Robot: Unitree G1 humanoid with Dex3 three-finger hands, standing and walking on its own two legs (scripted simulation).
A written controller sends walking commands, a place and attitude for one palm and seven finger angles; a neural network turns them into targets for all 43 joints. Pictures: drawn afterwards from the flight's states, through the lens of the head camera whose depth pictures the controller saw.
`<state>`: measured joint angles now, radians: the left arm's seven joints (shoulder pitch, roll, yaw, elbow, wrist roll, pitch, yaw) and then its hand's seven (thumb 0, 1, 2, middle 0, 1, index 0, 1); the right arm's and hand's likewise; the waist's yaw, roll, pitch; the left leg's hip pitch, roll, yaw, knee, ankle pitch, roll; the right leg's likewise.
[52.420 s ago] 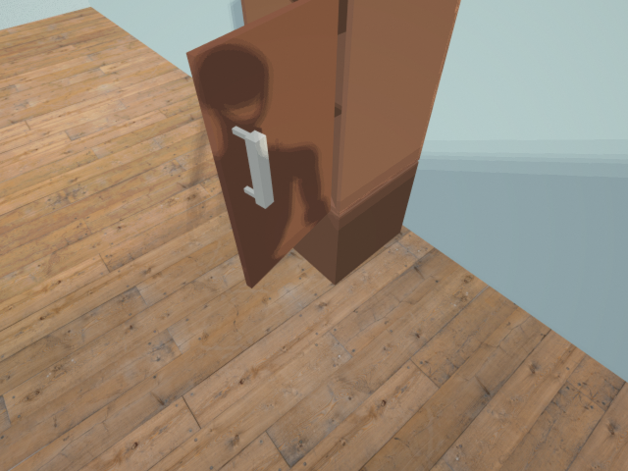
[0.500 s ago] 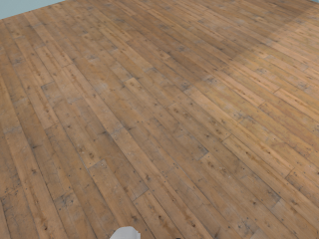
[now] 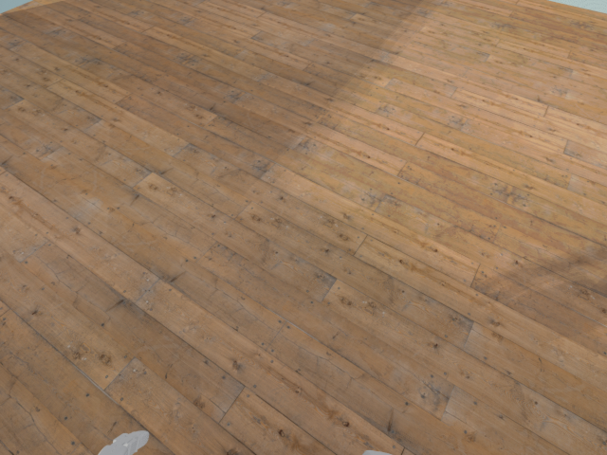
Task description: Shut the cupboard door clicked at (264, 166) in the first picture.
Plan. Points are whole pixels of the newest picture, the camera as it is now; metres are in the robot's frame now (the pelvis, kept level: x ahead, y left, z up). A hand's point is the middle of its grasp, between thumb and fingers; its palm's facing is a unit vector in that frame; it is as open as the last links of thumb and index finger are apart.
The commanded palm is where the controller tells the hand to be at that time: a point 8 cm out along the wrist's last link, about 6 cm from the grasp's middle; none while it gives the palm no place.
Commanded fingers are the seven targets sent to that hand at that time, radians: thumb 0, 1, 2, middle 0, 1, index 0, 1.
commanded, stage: turn to face it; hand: left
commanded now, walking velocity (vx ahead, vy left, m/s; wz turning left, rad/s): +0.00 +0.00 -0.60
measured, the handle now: out of the picture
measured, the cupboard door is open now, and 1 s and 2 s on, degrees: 37 37 37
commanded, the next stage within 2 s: none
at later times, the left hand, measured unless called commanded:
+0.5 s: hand (192, 416) +0.19 +0.19 -0.17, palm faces -0.25 -0.95 -0.19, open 7.4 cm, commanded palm none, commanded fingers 0.00 0.90 0.90 -0.20 -0.30 -0.20 -0.30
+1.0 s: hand (243, 378) +0.25 +0.12 -0.17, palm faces -0.54 -0.81 -0.22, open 7.4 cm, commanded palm none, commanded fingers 0.00 0.90 0.90 -0.20 -0.30 -0.20 -0.30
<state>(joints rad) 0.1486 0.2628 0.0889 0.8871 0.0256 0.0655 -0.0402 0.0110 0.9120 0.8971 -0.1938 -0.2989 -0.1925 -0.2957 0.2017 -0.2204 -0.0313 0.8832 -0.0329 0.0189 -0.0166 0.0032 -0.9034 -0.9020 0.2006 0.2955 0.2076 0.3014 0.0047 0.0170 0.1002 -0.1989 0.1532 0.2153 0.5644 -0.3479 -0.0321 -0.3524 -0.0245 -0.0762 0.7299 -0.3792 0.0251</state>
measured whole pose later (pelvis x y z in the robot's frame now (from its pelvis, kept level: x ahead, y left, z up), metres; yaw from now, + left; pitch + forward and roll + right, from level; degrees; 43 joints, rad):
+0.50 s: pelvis +0.04 +0.01 +0.00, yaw -16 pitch +1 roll -1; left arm 0.15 0.26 0.08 0.89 0.02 0.07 -0.03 0.01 0.91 0.90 -0.20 -0.30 -0.20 -0.30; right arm 0.21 -0.20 0.00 0.85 -0.03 0.01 -0.02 0.00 -0.91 -0.90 0.20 0.30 0.21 0.30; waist 0.01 -0.04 0.10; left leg -0.30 0.09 0.09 0.58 -0.30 -0.01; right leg -0.45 0.03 0.02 1.02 -0.51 0.03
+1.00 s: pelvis +0.06 -0.01 +0.00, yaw -34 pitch +2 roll +0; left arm 0.18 0.24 0.06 0.89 0.03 0.05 -0.01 0.01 0.91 0.90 -0.20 -0.30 -0.20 -0.30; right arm 0.17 -0.25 -0.04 0.86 -0.01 0.04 -0.01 0.01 -0.91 -0.90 0.20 0.29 0.20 0.30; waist 0.00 -0.02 0.09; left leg -0.40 0.05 0.05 0.76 -0.39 -0.07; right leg -0.29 0.02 0.08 0.54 -0.28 0.00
